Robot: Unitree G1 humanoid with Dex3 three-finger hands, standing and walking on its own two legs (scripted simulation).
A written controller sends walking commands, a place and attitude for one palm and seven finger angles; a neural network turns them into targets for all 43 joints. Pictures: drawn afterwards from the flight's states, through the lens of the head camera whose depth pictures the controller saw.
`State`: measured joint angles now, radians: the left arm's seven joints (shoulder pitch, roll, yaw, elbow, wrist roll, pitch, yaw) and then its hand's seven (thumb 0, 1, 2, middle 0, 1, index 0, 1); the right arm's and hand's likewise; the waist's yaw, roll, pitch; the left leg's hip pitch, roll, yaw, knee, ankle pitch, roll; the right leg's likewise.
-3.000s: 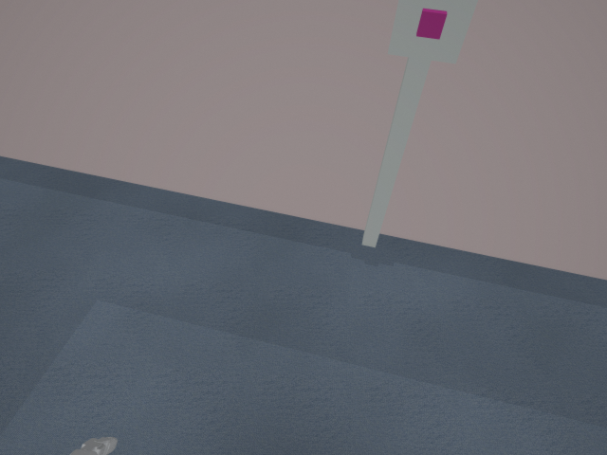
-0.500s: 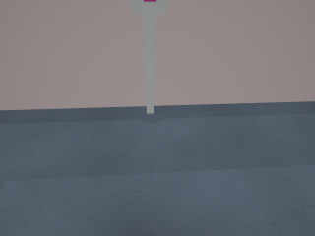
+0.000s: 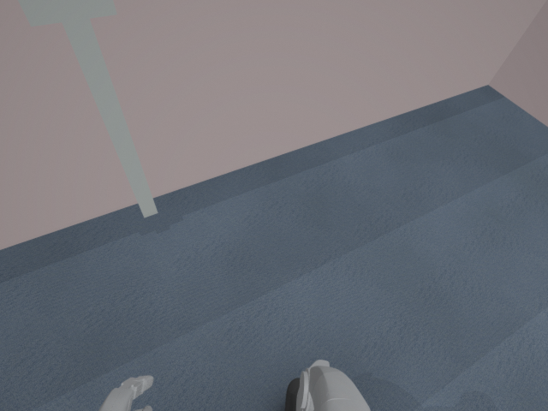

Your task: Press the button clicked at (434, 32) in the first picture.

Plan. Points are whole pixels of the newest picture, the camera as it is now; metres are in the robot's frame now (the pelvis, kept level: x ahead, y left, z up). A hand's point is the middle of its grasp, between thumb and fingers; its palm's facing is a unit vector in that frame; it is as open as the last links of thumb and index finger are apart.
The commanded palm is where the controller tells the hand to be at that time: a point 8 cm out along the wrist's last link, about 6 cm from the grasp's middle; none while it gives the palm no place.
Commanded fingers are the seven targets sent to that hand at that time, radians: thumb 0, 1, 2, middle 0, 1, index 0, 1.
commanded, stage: walk to a spot facing it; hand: left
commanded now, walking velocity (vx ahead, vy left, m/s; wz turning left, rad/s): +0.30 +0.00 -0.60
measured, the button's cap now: out of the picture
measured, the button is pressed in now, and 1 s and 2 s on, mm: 0 0 0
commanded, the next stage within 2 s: turn to face it in 0.36 s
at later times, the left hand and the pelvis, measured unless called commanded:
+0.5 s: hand (160, 328) +0.27 +0.20 -0.17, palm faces -0.16 -0.97 -0.21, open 7.4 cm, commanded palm none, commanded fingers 0.00 0.90 0.90 -0.20 -0.30 -0.20 -0.30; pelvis +0.20 +0.00 +0.00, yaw -15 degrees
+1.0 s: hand (181, 251) +0.42 +0.18 -0.16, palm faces -0.16 -0.97 -0.18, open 7.4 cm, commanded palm none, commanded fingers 0.00 0.90 0.90 -0.20 -0.30 -0.20 -0.30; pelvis +0.28 +0.03 +0.01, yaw -9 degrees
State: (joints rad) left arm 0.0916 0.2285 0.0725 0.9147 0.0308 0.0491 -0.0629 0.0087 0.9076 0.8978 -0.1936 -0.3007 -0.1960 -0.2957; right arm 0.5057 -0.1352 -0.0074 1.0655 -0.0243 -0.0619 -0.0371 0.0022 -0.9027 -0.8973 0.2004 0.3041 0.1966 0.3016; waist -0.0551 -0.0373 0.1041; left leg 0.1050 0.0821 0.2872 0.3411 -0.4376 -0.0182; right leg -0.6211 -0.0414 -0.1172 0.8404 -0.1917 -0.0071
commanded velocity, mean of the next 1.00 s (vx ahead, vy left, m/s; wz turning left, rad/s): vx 0.09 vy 0.00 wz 0.08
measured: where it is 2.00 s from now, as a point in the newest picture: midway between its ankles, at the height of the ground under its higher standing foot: (252, 385)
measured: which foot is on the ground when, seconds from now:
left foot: down 0.00-0.08, up 0.10-0.52, down 0.54-1.00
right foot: up 0.00-0.08, down 0.10-0.54, up 0.56-1.00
